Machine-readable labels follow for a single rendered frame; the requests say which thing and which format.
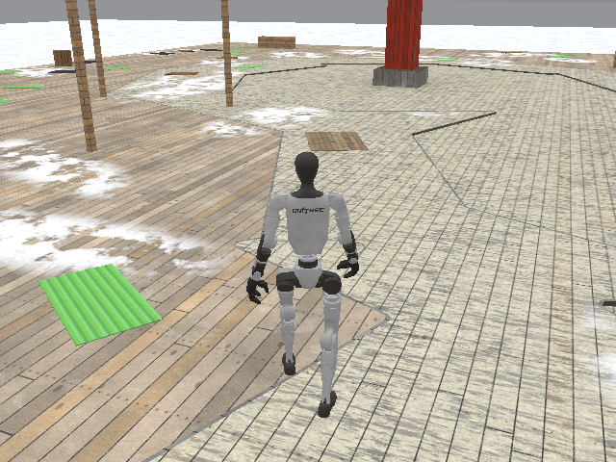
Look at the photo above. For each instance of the robot left forearm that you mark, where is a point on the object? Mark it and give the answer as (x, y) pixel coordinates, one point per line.
(261, 260)

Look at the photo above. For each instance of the left robot upper arm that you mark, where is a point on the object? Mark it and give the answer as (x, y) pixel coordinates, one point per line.
(276, 204)

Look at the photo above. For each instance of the right robot foot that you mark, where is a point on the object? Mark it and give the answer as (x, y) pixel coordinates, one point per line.
(324, 409)

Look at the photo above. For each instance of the robot left hand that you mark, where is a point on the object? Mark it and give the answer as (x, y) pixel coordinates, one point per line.
(251, 289)

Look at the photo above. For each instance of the robot right forearm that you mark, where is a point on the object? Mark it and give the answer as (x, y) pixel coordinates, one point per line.
(351, 250)

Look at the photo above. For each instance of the right robot shin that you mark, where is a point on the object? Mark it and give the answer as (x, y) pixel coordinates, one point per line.
(328, 368)

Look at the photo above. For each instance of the robot right hand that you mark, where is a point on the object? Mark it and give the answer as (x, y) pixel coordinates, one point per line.
(346, 264)

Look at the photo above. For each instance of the right robot upper arm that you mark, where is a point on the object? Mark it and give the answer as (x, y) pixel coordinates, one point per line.
(338, 204)

